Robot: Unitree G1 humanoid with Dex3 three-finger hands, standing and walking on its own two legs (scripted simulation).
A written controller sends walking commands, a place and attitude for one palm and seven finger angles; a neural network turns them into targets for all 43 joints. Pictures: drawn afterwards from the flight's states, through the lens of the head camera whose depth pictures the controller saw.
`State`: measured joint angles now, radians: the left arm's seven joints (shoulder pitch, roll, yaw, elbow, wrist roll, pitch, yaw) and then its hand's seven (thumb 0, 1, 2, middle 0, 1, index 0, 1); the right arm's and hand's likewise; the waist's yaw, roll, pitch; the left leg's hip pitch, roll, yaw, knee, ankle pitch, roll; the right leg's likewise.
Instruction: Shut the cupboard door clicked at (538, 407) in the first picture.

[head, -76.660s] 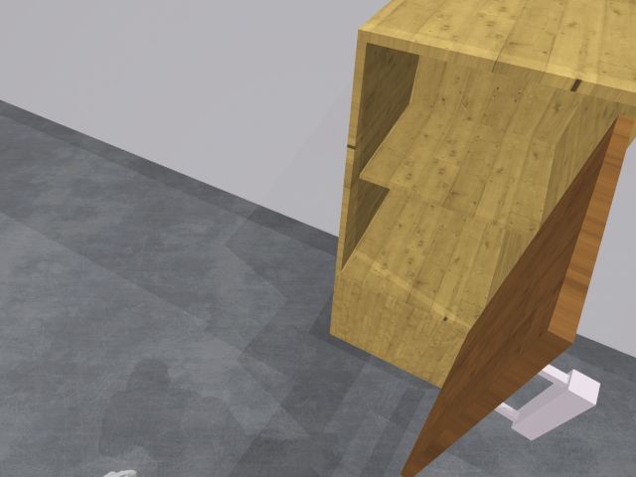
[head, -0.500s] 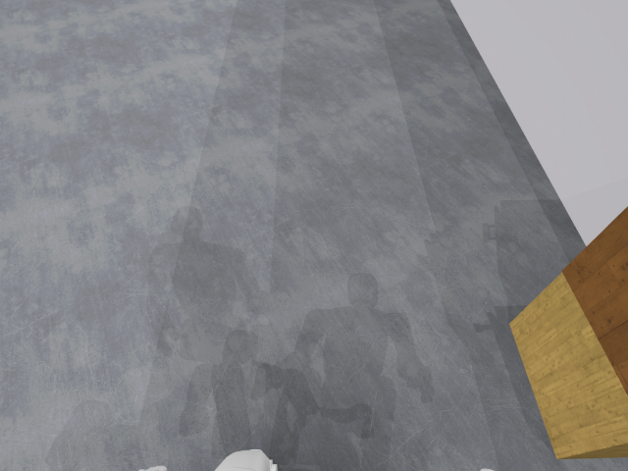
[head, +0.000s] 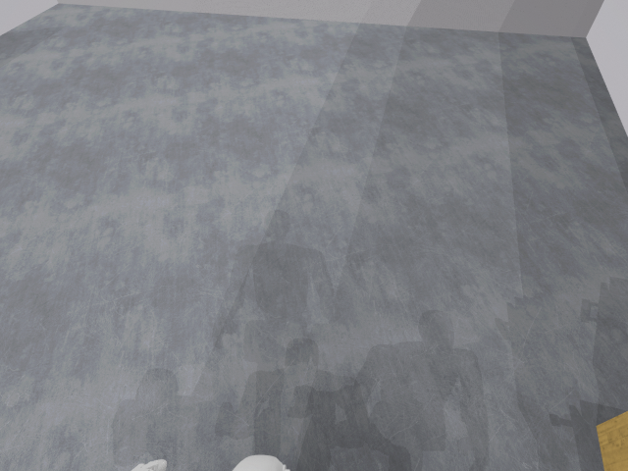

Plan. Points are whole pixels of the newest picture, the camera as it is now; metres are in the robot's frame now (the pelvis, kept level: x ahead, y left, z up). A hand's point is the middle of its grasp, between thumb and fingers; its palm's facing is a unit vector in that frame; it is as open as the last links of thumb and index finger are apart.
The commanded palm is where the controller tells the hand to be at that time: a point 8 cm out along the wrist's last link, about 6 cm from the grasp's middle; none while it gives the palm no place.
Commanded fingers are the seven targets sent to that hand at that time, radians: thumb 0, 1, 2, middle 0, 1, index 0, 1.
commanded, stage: walk to a spot facing it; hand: left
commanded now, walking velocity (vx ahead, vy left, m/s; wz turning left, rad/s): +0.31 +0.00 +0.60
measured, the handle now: out of the picture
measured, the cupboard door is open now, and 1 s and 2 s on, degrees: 2 2 2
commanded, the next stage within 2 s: turn to face it in 0.54 s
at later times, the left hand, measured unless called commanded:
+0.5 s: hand out of the picture +0.09 +0.27 -0.18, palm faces +0.34 -0.92 -0.21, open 7.4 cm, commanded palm none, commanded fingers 0.00 0.90 0.90 -0.20 -0.30 -0.20 -0.30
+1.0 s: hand (173, 331) +0.37 +0.28 -0.17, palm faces +0.20 -0.96 -0.20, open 7.3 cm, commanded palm none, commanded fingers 0.00 0.90 0.90 -0.20 -0.30 -0.20 -0.30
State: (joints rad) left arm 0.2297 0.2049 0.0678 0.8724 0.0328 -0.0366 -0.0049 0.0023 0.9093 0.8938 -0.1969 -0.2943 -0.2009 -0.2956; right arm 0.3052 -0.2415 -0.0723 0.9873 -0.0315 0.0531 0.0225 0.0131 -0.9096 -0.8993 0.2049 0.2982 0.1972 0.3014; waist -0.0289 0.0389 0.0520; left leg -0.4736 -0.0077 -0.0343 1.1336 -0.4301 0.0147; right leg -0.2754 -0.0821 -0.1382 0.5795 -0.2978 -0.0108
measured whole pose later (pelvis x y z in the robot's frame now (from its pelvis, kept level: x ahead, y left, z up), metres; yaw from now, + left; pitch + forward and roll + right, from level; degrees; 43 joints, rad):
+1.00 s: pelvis +0.32 +0.10 +0.00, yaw +11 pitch +0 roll -1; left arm 0.17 0.15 0.06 0.95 0.02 0.00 0.02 0.00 0.92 0.89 -0.20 -0.29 -0.20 -0.30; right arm 0.26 -0.17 -0.03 1.03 -0.01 0.03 -0.03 0.01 -0.91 -0.90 0.20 0.30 0.20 0.30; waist -0.03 0.02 0.12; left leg -0.41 0.03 0.04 1.08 -0.50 -0.03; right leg -0.33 0.05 -0.02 0.52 -0.19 -0.05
